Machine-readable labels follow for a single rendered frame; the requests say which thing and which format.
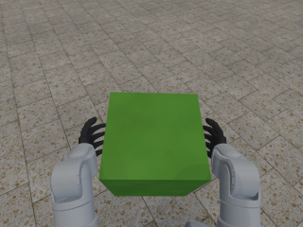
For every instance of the left robot hand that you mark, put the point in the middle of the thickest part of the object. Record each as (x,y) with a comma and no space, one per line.
(87,137)

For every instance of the right robot hand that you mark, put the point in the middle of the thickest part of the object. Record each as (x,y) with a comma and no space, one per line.
(216,136)

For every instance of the carton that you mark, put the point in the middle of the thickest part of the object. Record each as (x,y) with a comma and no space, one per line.
(154,145)

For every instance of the left robot forearm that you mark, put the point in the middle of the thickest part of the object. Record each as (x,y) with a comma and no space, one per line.
(72,189)

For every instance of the right robot forearm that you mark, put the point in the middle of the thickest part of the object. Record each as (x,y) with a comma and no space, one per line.
(239,195)

